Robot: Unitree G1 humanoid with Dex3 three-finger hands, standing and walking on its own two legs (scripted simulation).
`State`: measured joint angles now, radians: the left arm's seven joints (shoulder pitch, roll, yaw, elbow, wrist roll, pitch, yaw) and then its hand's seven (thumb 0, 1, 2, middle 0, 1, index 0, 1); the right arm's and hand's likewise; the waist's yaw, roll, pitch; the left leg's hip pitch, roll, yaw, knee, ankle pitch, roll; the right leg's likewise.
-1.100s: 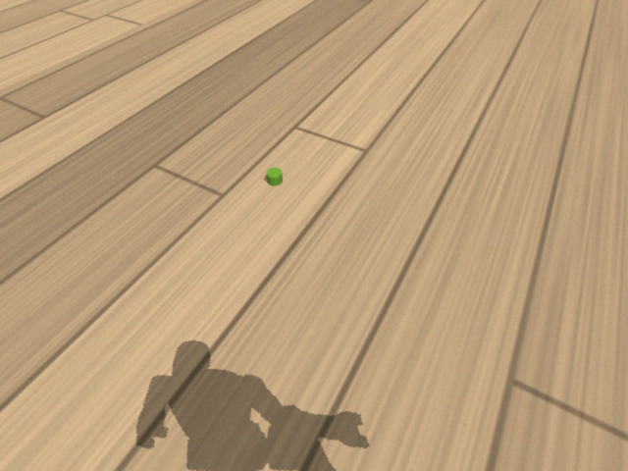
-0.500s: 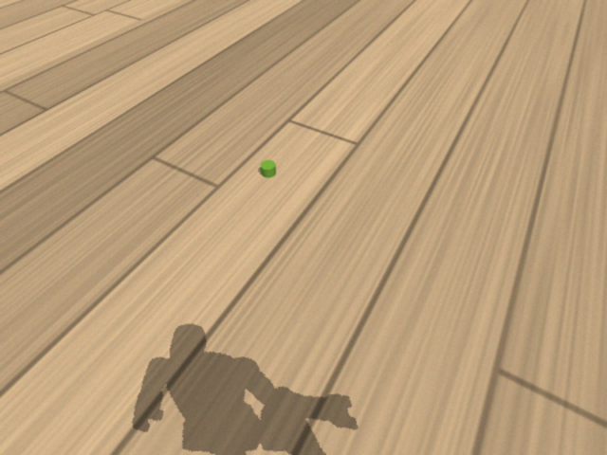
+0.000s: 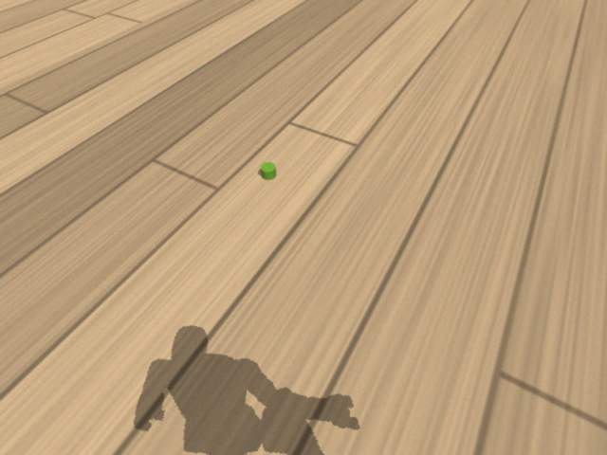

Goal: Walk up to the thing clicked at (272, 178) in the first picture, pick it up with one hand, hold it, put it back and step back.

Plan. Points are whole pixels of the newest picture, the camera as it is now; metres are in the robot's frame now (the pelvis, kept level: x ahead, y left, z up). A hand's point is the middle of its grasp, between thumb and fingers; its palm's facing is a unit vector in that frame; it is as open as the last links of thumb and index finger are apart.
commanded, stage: stand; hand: left
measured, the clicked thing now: (268, 171) +1.44 +0.21 -0.76
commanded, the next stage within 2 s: walk up in 0.02 s
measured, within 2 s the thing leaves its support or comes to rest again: neither
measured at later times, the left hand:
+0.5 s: hand (168, 442) +0.16 +0.22 -0.13, palm faces -0.01 -0.91 -0.41, open 7.4 cm
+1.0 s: hand (204, 283) +0.43 +0.21 -0.15, palm faces -0.10 -0.93 -0.36, open 7.4 cm
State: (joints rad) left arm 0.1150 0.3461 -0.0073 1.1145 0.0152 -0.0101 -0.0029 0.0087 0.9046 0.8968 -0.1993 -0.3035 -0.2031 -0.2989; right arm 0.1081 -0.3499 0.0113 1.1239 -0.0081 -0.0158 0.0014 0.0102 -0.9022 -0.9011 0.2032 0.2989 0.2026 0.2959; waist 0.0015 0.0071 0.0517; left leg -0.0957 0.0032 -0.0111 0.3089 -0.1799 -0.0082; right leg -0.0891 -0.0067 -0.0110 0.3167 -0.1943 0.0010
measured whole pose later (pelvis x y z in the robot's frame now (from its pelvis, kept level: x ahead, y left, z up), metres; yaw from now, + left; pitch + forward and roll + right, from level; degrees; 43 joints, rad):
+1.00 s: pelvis +0.37 -0.06 -0.01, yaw -3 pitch -3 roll +1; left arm 0.30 0.43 0.05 0.88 0.02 -0.06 -0.07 0.01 0.91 0.90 -0.20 -0.30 -0.20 -0.30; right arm 0.27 -0.39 -0.05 0.81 -0.01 -0.09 0.06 0.01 -0.90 -0.90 0.21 0.30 0.21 0.30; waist 0.00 -0.03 0.08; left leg -0.15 0.02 0.11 0.46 -0.25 0.03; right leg -0.49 -0.10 0.01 0.83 -0.29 -0.01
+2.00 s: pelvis +0.77 -0.09 -0.03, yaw -1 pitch -3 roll +0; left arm 0.26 0.41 0.06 0.86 0.02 -0.09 -0.05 0.01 0.90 0.90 -0.20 -0.30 -0.20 -0.30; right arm 0.36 -0.43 -0.05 0.84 -0.01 -0.04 0.05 0.01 -0.90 -0.90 0.20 0.30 0.20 0.30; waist -0.03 0.04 0.08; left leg -0.22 0.06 0.05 0.79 -0.45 0.03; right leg -0.38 -0.03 -0.06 0.63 -0.19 -0.02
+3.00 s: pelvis +0.95 -0.03 -0.01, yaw -3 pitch -3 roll +0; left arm 0.09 0.36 -0.01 1.05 0.00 -0.01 -0.02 0.01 0.90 0.90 -0.20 -0.30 -0.20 -0.30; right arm 0.12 -0.35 0.02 1.07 0.00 -0.03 0.02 0.01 -0.90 -0.90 0.21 0.30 0.20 0.30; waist 0.00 0.00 0.08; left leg -0.22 0.04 0.11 0.52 -0.25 0.01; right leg -0.26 -0.04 -0.02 0.53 -0.22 0.01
